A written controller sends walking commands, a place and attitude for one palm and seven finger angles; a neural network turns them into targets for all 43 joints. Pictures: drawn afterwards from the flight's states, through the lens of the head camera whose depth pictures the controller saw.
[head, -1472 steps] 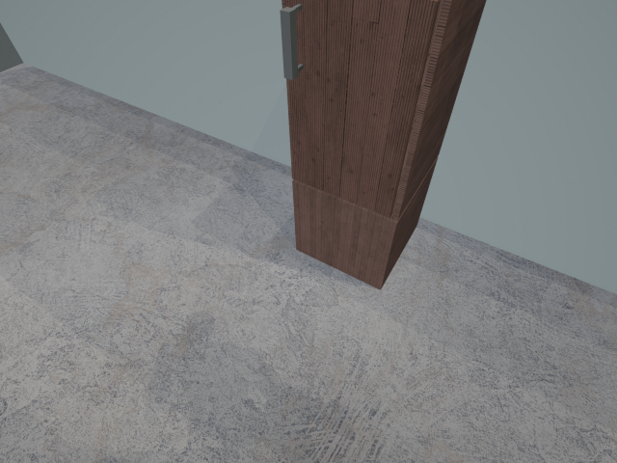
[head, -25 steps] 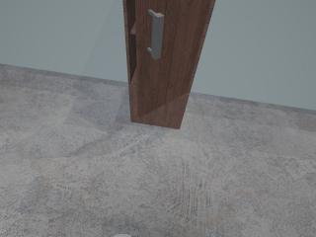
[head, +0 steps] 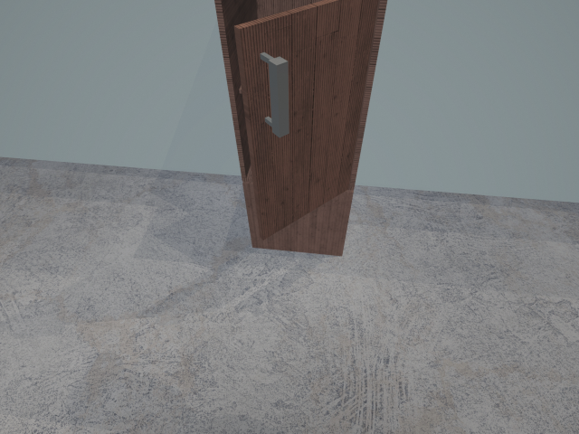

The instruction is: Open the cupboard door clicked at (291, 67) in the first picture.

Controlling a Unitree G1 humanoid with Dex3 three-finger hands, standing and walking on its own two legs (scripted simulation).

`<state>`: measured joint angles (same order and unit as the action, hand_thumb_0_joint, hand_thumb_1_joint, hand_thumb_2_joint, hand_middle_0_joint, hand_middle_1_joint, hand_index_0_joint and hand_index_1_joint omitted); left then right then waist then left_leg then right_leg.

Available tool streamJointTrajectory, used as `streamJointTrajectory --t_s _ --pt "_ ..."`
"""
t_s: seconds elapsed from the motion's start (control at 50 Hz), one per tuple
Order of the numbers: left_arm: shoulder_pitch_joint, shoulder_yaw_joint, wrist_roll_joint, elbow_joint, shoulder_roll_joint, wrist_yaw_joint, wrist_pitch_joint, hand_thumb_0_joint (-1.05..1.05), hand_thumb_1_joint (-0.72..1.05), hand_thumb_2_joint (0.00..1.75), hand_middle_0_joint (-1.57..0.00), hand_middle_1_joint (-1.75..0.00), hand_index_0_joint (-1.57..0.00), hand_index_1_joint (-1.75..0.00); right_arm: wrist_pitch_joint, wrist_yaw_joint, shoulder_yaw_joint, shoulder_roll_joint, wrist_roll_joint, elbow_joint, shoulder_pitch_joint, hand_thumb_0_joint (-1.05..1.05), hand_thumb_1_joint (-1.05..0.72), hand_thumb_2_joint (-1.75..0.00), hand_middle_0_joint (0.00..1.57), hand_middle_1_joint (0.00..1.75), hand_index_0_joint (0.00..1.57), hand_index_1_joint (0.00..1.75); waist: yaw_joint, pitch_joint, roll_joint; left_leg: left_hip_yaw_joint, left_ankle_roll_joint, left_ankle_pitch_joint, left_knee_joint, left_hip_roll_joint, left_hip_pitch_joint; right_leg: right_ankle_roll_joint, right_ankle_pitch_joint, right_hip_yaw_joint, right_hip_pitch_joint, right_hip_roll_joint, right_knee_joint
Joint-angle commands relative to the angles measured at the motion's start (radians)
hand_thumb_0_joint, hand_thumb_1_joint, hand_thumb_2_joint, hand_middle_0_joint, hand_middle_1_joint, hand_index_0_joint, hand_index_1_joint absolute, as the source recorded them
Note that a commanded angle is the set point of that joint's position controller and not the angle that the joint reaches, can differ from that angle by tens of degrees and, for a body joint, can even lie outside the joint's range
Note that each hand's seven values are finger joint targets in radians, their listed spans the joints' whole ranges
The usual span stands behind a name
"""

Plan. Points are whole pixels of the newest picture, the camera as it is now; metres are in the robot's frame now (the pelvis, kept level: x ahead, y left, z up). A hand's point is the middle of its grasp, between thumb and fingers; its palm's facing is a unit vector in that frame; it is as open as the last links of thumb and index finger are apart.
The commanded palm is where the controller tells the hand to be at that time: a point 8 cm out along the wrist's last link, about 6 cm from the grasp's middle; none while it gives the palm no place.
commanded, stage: let the arm hang, fingers relaxed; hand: left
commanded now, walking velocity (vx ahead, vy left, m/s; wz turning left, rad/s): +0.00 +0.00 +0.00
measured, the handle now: (273, 95) +0.69 +0.08 +0.11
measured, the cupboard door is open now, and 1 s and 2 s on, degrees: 45 45 45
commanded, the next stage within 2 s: look to check the result in 0.14 s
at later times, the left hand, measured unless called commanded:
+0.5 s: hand out of the picture +0.09 +0.21 -0.16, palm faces +0.01 -0.95 -0.31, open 7.4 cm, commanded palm none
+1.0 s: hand out of the picture +0.10 +0.19 -0.17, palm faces -0.03 -0.96 -0.28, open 7.4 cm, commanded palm none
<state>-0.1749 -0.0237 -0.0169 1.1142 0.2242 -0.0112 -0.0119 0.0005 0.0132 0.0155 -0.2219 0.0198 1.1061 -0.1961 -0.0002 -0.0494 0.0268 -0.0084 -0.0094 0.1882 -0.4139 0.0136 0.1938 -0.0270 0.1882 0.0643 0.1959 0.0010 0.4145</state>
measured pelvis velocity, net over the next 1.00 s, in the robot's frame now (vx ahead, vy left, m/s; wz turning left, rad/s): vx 0.03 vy -0.02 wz -0.07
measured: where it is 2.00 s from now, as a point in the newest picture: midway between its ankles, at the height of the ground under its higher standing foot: outside the picture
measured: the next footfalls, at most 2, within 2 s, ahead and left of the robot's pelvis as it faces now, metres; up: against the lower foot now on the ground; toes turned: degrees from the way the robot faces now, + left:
right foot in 1.42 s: +0.02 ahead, -0.15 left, +0.00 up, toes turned -19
left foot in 1.84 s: +0.10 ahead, +0.07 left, +0.00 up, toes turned -29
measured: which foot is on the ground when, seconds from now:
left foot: down 0.00-1.00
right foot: down 0.00-1.00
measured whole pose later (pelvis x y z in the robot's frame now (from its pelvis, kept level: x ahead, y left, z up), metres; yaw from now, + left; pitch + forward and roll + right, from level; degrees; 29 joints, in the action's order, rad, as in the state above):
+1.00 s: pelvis +0.03 -0.02 +0.00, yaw -4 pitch -1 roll +0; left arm -0.16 -0.04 -0.02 1.10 0.24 -0.02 0.01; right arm -0.02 0.04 0.02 -0.25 0.02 1.08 -0.14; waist 0.01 -0.07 0.02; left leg 0.04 0.03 0.25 -0.42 -0.05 0.14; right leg -0.06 0.22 0.02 0.15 -0.06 0.40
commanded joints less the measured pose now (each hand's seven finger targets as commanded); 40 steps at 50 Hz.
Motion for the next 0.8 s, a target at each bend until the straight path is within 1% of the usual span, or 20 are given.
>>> streamJointTrajectory --t_s 0.0,0.02,0.08,0.12,0.16,0.2,0.26,0.4,0.44,0.46,0.48,0.5,0.52,0.56,0.6,0.64,0.66,0.7,0.74,0.78 --pt "-0.016 -0.029 0.004 -0.030 0.168 -0.012 -0.013 0.00 0.90 0.90 -0.20 -0.30 -0.20 -0.30 0.017 0.009 0.019 -0.142 -0.001 -0.024 -0.016 0.00 -0.90 -0.90 0.20 0.30 0.20 0.30 0.004 0.023 -0.007 -0.107 -0.024 -0.055 0.105 -0.108 0.027 -0.028 0.014 -0.122 -0.039 0.115 -0.100" --pt "-0.014 -0.028 0.005 -0.028 0.168 -0.011 -0.014 0.00 0.90 0.90 -0.20 -0.30 -0.20 -0.30 0.018 0.010 0.019 -0.146 -0.001 -0.024 -0.007 0.00 -0.90 -0.90 0.20 0.30 0.20 0.30 0.005 0.027 0.005 -0.104 -0.023 -0.061 0.105 -0.108 0.017 -0.029 0.003 -0.120 -0.044 0.117 -0.102" --pt "0.000 -0.029 0.005 -0.027 0.177 -0.011 -0.016 0.00 0.90 0.90 -0.20 -0.30 -0.20 -0.30 0.018 0.010 0.019 -0.152 -0.001 -0.022 0.008 0.00 -0.90 -0.90 0.20 0.30 0.20 0.30 0.005 0.028 -0.007 -0.101 -0.020 -0.086 0.106 -0.108 0.009 -0.028 -0.024 -0.119 -0.058 0.120 -0.108" --pt "0.005 -0.030 0.006 -0.026 0.180 -0.011 -0.019 0.00 0.90 0.90 -0.20 -0.30 -0.20 -0.30 0.020 0.011 0.020 -0.161 -0.001 -0.022 0.012 0.00 -0.90 -0.90 0.20 0.30 0.20 0.30 0.003 0.056 -0.002 -0.097 -0.018 -0.114 0.100 -0.109 -0.013 -0.031 -0.063 -0.120 -0.076 0.123 -0.108" --pt "0.013 -0.032 0.006 -0.027 0.184 -0.012 -0.021 0.00 0.90 0.90 -0.20 -0.30 -0.20 -0.30 0.020 0.012 0.020 -0.166 -0.002 -0.023 0.018 0.00 -0.90 -0.90 0.20 0.30 0.20 0.30 0.002 0.062 -0.010 -0.097 -0.018 -0.133 0.099 -0.113 -0.020 -0.032 -0.096 -0.116 -0.087 0.125 -0.106" --pt "0.018 -0.031 0.007 -0.027 0.188 -0.012 -0.022 0.00 0.90 0.90 -0.20 -0.30 -0.20 -0.30 0.021 0.013 0.020 -0.172 -0.003 -0.022 0.021 0.00 -0.90 -0.90 0.20 0.30 0.20 0.30 0.002 0.069 -0.004 -0.094 -0.015 -0.140 0.104 -0.114 -0.028 -0.030 -0.115 -0.115 -0.100 0.126 -0.107" --pt "0.024 -0.031 0.007 -0.026 0.193 -0.012 -0.021 0.00 0.90 0.90 -0.20 -0.30 -0.20 -0.30 0.019 0.013 0.020 -0.179 -0.004 -0.021 0.032 0.00 -0.90 -0.90 0.20 0.30 0.20 0.30 0.002 0.059 -0.005 -0.092 -0.013 -0.148 0.104 -0.116 -0.033 -0.030 -0.131 -0.111 -0.101 0.127 -0.111" --pt "0.031 -0.030 0.008 -0.025 0.206 -0.012 -0.022 0.00 0.90 0.90 -0.20 -0.30 -0.20 -0.30 0.017 0.014 0.020 -0.193 -0.004 -0.020 0.040 0.00 -0.90 -0.90 0.20 0.30 0.20 0.30 0.001 0.062 -0.021 -0.087 -0.012 -0.156 0.108 -0.118 -0.055 -0.030 -0.158 -0.116 -0.109 0.127 -0.122" --pt "0.030 -0.032 0.007 -0.026 0.212 -0.013 -0.025 0.00 0.90 0.90 -0.20 -0.30 -0.20 -0.30 0.015 0.014 0.021 -0.201 -0.005 -0.022 0.048 0.00 -0.90 -0.90 0.20 0.30 0.20 0.30 0.002 0.062 -0.039 -0.083 -0.013 -0.155 0.105 -0.118 -0.064 -0.030 -0.160 -0.118 -0.104 0.125 -0.127" --pt "0.035 -0.030 0.007 -0.026 0.215 -0.013 -0.024 0.00 0.90 0.90 -0.20 -0.30 -0.20 -0.30 0.016 0.013 0.021 -0.198 -0.004 -0.019 0.045 0.00 -0.90 -0.90 0.20 0.30 0.20 0.30 0.000 0.069 -0.030 -0.084 -0.012 -0.160 0.106 -0.118 -0.063 -0.030 -0.172 -0.116 -0.115 0.130 -0.125" --pt "0.035 -0.030 0.008 -0.026 0.216 -0.013 -0.024 0.00 0.90 0.90 -0.20 -0.30 -0.20 -0.30 0.015 0.013 0.020 -0.198 -0.004 -0.019 0.048 0.00 -0.90 -0.90 0.20 0.30 0.20 0.30 0.000 0.060 -0.042 -0.084 -0.011 -0.163 0.109 -0.118 -0.063 -0.029 -0.179 -0.115 -0.112 0.129 -0.125" --pt "0.032 -0.030 0.009 -0.027 0.216 -0.013 -0.026 0.00 0.90 0.90 -0.20 -0.30 -0.20 -0.30 0.016 0.013 0.022 -0.202 -0.004 -0.020 0.050 0.00 -0.90 -0.90 0.20 0.30 0.20 0.30 0.001 0.068 -0.037 -0.083 -0.012 -0.168 0.105 -0.117 -0.071 -0.030 -0.191 -0.121 -0.114 0.130 -0.126" --pt "0.034 -0.029 0.009 -0.026 0.218 -0.013 -0.026 0.00 0.90 0.90 -0.20 -0.30 -0.20 -0.30 0.015 0.014 0.022 -0.205 -0.004 -0.021 0.053 0.00 -0.90 -0.90 0.20 0.30 0.20 0.30 -0.001 0.068 -0.049 -0.082 -0.011 -0.170 0.106 -0.119 -0.078 -0.030 -0.201 -0.119 -0.112 0.129 -0.126" --pt "0.039 -0.031 0.008 -0.031 0.222 -0.014 -0.027 0.00 0.90 0.90 -0.20 -0.30 -0.20 -0.30 0.015 0.014 0.022 -0.206 -0.005 -0.020 0.052 0.00 -0.90 -0.90 0.20 0.30 0.20 0.30 -0.002 0.068 -0.036 -0.080 -0.011 -0.175 0.105 -0.120 -0.077 -0.030 -0.211 -0.120 -0.118 0.130 -0.127" --pt "0.036 -0.030 0.008 -0.029 0.226 -0.015 -0.028 0.00 0.90 0.90 -0.20 -0.30 -0.20 -0.30 0.016 0.014 0.022 -0.210 -0.005 -0.022 0.060 0.00 -0.90 -0.90 0.20 0.30 0.20 0.30 -0.001 0.083 -0.026 -0.078 -0.010 -0.201 0.103 -0.122 -0.094 -0.031 -0.256 -0.123 -0.127 0.131 -0.120" --pt "0.038 -0.032 0.008 -0.033 0.229 -0.015 -0.029 0.00 0.90 0.90 -0.20 -0.30 -0.20 -0.30 0.016 0.015 0.022 -0.214 -0.007 -0.025 0.061 0.00 -0.90 -0.90 0.20 0.30 0.20 0.30 0.000 0.082 -0.039 -0.076 -0.011 -0.193 0.105 -0.123 -0.096 -0.030 -0.248 -0.120 -0.125 0.128 -0.123" --pt "0.045 -0.031 0.008 -0.031 0.230 -0.014 -0.027 0.00 0.90 0.90 -0.20 -0.30 -0.20 -0.30 0.015 0.015 0.022 -0.213 -0.006 -0.024 0.064 0.00 -0.90 -0.90 0.20 0.30 0.20 0.30 -0.002 0.069 -0.029 -0.077 -0.009 -0.190 0.108 -0.123 -0.089 -0.029 -0.241 -0.120 -0.122 0.129 -0.124" --pt "0.044 -0.031 0.008 -0.030 0.230 -0.014 -0.028 0.00 0.90 0.90 -0.20 -0.30 -0.20 -0.30 0.015 0.014 0.022 -0.212 -0.005 -0.022 0.065 0.00 -0.90 -0.90 0.20 0.30 0.20 0.30 -0.002 0.066 -0.025 -0.075 -0.008 -0.183 0.114 -0.124 -0.089 -0.029 -0.232 -0.125 -0.121 0.129 -0.129" --pt "0.041 -0.032 0.007 -0.031 0.230 -0.013 -0.027 0.00 0.90 0.90 -0.20 -0.30 -0.20 -0.30 0.014 0.014 0.020 -0.215 -0.006 -0.023 0.070 0.00 -0.90 -0.90 0.20 0.30 0.20 0.30 0.002 0.047 -0.036 -0.074 -0.009 -0.160 0.117 -0.123 -0.086 -0.028 -0.197 -0.125 -0.108 0.125 -0.141" --pt "0.046 -0.030 0.008 -0.031 0.231 -0.013 -0.027 0.00 0.90 0.90 -0.20 -0.30 -0.20 -0.30 0.015 0.013 0.020 -0.213 -0.004 -0.022 0.065 0.00 -0.90 -0.90 0.20 0.30 0.20 0.30 -0.001 0.052 -0.034 -0.077 -0.008 -0.160 0.119 -0.121 -0.083 -0.028 -0.199 -0.130 -0.117 0.127 -0.141"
